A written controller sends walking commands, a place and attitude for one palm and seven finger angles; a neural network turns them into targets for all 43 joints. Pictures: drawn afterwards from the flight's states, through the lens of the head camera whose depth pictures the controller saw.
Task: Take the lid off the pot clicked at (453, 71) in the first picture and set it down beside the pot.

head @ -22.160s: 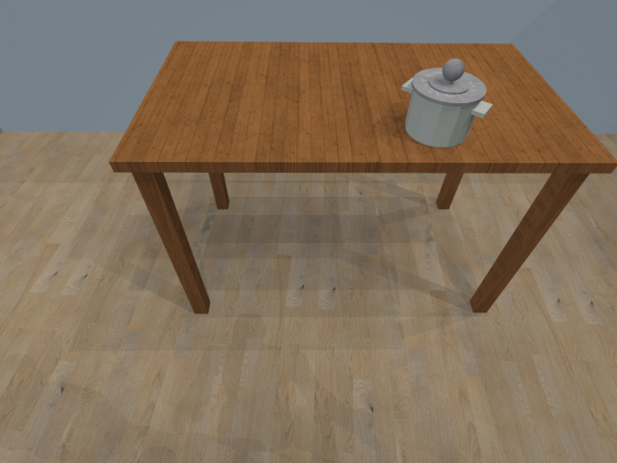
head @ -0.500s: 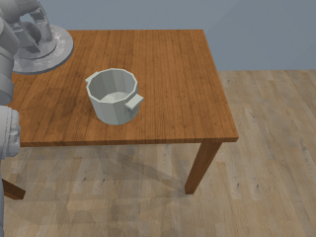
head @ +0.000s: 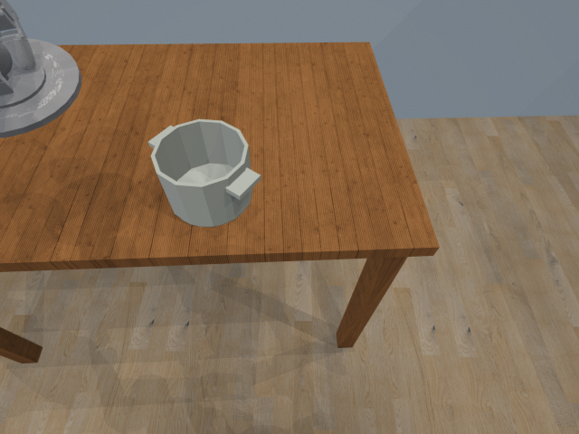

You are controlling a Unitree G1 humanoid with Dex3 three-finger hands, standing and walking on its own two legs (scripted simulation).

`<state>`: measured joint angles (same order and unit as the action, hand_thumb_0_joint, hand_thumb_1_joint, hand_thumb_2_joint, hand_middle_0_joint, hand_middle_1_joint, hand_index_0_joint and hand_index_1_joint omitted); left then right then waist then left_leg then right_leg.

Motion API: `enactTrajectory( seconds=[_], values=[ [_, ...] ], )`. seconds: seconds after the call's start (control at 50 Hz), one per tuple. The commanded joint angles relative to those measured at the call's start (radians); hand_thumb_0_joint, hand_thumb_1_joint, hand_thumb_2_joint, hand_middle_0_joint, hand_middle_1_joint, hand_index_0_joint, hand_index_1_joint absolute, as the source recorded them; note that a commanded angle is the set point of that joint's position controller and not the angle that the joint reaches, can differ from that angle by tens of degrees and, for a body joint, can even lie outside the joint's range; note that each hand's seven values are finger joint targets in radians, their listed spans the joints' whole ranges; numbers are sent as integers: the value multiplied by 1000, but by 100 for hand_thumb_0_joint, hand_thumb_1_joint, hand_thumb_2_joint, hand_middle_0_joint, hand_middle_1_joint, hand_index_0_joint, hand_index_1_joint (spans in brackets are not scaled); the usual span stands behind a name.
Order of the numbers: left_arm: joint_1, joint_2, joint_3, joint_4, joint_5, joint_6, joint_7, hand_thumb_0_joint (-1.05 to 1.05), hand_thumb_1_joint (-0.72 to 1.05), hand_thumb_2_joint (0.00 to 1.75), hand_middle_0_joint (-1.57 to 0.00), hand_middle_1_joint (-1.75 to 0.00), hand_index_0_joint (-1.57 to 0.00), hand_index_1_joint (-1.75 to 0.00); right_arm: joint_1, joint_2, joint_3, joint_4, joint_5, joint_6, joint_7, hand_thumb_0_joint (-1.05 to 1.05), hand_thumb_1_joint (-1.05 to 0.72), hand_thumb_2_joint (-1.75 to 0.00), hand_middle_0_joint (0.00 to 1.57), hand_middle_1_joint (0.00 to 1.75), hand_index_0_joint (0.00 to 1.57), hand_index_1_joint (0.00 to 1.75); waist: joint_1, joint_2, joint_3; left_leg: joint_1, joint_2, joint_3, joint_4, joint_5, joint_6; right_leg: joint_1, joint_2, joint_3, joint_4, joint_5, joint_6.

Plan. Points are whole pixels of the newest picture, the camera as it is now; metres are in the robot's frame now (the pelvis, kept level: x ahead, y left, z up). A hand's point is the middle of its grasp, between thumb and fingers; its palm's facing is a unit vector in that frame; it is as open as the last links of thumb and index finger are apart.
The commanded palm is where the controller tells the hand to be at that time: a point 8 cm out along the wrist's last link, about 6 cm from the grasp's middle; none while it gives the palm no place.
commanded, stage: move the lid sideways beside the pot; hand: left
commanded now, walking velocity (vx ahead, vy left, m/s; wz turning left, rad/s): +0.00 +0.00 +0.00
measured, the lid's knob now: out of the picture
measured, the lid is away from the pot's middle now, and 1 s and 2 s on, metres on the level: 0.20 0.24 0.24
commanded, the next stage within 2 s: lower the lid onto the table in 0.78 s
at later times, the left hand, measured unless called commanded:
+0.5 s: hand out of the picture +0.45 +0.35 +0.25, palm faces -0.28 -0.14 -0.95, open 6.3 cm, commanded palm +0.50 +0.35 +0.34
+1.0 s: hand out of the picture +0.47 +0.35 +0.25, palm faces -0.28 -0.19 -0.94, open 6.3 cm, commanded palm +0.51 +0.35 +0.33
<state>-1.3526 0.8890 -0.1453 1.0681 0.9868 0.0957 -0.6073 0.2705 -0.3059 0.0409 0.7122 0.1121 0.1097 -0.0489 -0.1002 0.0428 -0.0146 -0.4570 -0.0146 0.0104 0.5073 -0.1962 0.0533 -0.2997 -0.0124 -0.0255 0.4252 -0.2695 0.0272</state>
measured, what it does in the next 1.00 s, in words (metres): stands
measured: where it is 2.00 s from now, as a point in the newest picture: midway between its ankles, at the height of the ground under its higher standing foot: outside the picture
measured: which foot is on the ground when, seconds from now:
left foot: down 0.00-1.00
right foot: down 0.00-1.00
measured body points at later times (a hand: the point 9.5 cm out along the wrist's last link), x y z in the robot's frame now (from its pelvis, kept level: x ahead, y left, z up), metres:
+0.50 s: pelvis +0.00 +0.00 +0.00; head +0.07 +0.00 +0.44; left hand +0.46 +0.36 +0.31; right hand +0.04 -0.28 -0.13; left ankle +0.03 +0.08 -0.74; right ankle -0.04 -0.14 -0.74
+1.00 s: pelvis +0.01 +0.00 +0.00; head +0.09 +0.00 +0.44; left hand +0.49 +0.36 +0.30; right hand +0.02 -0.28 -0.13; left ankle +0.03 +0.08 -0.74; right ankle -0.04 -0.14 -0.74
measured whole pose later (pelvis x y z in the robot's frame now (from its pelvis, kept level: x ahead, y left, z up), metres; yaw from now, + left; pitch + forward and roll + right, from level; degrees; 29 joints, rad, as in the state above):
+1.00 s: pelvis +0.01 +0.00 +0.00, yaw -1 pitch +11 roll -2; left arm -1.44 1.01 -0.12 1.22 1.04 0.10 -0.60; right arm 0.31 -0.32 0.06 0.73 0.13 0.12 -0.06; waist -0.13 0.04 -0.02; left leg -0.51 0.00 0.02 0.55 -0.22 0.05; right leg -0.35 0.00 -0.02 0.44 -0.28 0.03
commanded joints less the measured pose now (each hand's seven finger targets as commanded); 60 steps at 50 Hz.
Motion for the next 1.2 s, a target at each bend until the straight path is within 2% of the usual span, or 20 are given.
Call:
enactTrajectory(
  seconds=[0.0, 0.02, 0.04, 0.12, 0.14, 0.18, 0.22, 0.34, 0.4, 0.46, 0.52, 0.56, 0.7, 0.72, 0.84, 0.92, 1.0, 1.06, 1.12, 1.18],
  values=[
    [-613, 299, 73, -244, 23, -10, 66, 0, 88, 63, -96, -109, -97, -109, 53, -171, -56, -77, -4, -16, -11, 0, -90, -90, 20, 30, 20, 30, -9, 123, -474, 487, 5, -51, 19, 408, 27, -76, 70, -41, -36, 268, -50],
    [-591, 277, 61, -250, 11, -17, 61, 0, 88, 63, -96, -109, -97, -109, 49, -171, -55, -83, -4, -20, -13, 0, -90, -90, 20, 30, 20, 30, -6, 137, -478, 500, 7, -47, 26, 451, 28, -78, 66, -42, -38, 292, -52],
    [-590, 350, 117, -241, 26, -17, 68, 0, 88, 63, -96, -109, -97, -109, 60, -173, -56, -76, -7, -16, -13, 0, -90, -90, 20, 30, 20, 30, -4, 102, -493, 488, 7, -47, 26, 424, 29, -57, 70, -35, -33, 282, -45],
    [-537, 353, 103, -189, 17, -29, 62, 0, 88, 63, -96, -109, -97, -109, 48, -177, -49, -88, 1, -6, -16, 0, -90, -90, 20, 30, 20, 30, -1, 102, -461, 427, 0, -26, 19, 372, 31, -38, 61, -35, -33, 289, -47],
    [-558, 393, 129, -195, 31, -29, 68, 0, 88, 63, -96, -109, -97, -109, 55, -178, -50, -80, -2, -1, -16, 0, -90, -90, 20, 30, 20, 30, -4, 82, -477, 428, 2, -27, 23, 366, 29, -33, 66, -32, -27, 285, -42],
    [-554, 377, 102, -157, 33, -26, 67, 0, 88, 63, -96, -109, -97, -109, 56, -177, -46, -79, 2, 4, -18, 0, -90, -90, 20, 30, 20, 30, -13, 87, -426, 398, 1, -22, 19, 324, 31, -54, 69, -35, -33, 262, -43],
    [-586, 347, 70, -213, 24, -32, 62, 0, 88, 63, -96, -109, -97, -109, 44, -178, -45, -86, 6, 0, -19, 0, -90, -90, 20, 30, 20, 30, -11, 162, -450, 453, 12, -29, 23, 391, 26, -77, 65, -38, -37, 262, -48],
    [-607, 333, 66, -225, 31, -25, 67, 0, 88, 63, -96, -109, -97, -109, 75, -179, -49, -63, 1, -13, -25, 0, -90, -90, 20, 30, 20, 30, -17, 200, -479, 524, 21, -49, 34, 404, 20, -137, 76, -44, -40, 196, -45],
    [-536, 317, 54, -122, 29, -18, 63, 0, 88, 63, -96, -109, -97, -109, 88, -180, -46, -56, 5, -11, -26, 0, -90, -90, 20, 30, 20, 30, -28, 93, -420, 429, 7, -36, 27, 298, 26, -118, 75, -46, -40, 197, -41],
    [-572, 290, 20, -142, 20, -13, 62, 0, 88, 63, -96, -109, -97, -109, 76, -184, -43, -51, 10, -10, -27, 0, -90, -90, 20, 30, 20, 30, -33, 118, -409, 418, 9, -30, 17, 263, 25, -124, 70, -42, -43, 190, -42],
    [-642, 305, 26, -240, 14, -26, 63, 0, 88, 63, -96, -109, -97, -109, 68, -182, -38, -55, 7, -28, -35, 0, -90, -90, 20, 30, 20, 30, -21, 172, -470, 483, 14, -39, 22, 343, 25, -115, 71, -45, -39, 211, -48],
    [-657, 366, 69, -238, 33, -26, 73, 0, 88, 63, -96, -109, -97, -109, 85, -184, -40, -51, 4, -30, -37, 0, -90, -90, 20, 30, 20, 30, -22, 177, -497, 485, 11, -43, 31, 341, 26, -105, 75, -39, -34, 211, -43],
    [-556, 387, 82, -80, 40, -29, 69, 0, 88, 63, -96, -109, -97, -109, 89, -187, -33, -50, 7, -13, -31, 0, -90, -90, 20, 30, 20, 30, -24, 88, -397, 352, 3, -21, 20, 246, 21, -80, 72, -37, -27, 212, -39],
    [-562, 362, 61, -115, 34, -37, 63, 0, 88, 63, -96, -109, -97, -109, 76, -185, -30, -59, 10, -13, -31, 0, -90, -90, 20, 30, 20, 30, -16, 121, -418, 374, 9, -17, 19, 309, 20, -70, 67, -38, -25, 242, -43],
    [-634, 458, 128, -175, 64, -39, 76, 0, 88, 63, -96, -109, -97, -109, 95, -190, -39, -62, 2, 2, -27, 0, -90, -90, 20, 30, 20, 30, -14, 148, -513, 430, 17, -19, 51, 426, 23, -51, 72, -25, -9, 296, -34],
    [-597, 330, 42, -82, 45, -3, 58, 0, 88, 63, -96, -109, -97, -109, 117, -184, -46, -56, 11, -12, -18, 0, -90, -90, 20, 30, 20, 30, -29, 152, -473, 467, 19, -32, 53, 474, 20, -109, 78, -43, -19, 276, -36],
    [-605, 353, 52, -61, 61, 19, 68, 0, 88, 63, -96, -109, -97, -109, 127, -191, -50, -44, 3, -7, -10, 0, -90, -90, 20, 30, 20, 30, -35, 139, -465, 430, 10, -25, 61, 409, 24, -113, 79, -35, -15, 269, -33],
    [-637, 367, 69, -124, 60, 20, 72, 0, 88, 63, -96, -109, -97, -109, 134, -190, -54, -43, 0, -5, -7, 0, -90, -90, 20, 30, 20, 30, -31, 172, -515, 486, 19, -36, 79, 516, 20, -118, 80, -35, -6, 303, -33],
    [-601, 320, 46, -132, 42, 14, 66, 0, 88, 63, -96, -109, -97, -109, 135, -182, -53, -49, 4, -16, -10, 0, -90, -90, 20, 30, 20, 30, -29, 172, -510, 505, 23, -40, 77, 550, 17, -129, 81, -44, -9, 296, -36],
    [-599, 327, 52, -96, 51, 22, 77, 0, 88, 63, -96, -109, -97, -109, 141, -188, -55, -40, -1, -13, -9, 0, -90, -90, 20, 30, 20, 30, -37, 152, -472, 463, 16, -42, 73, 439, 20, -152, 84, -43, -10, 247, -34]
  ],
)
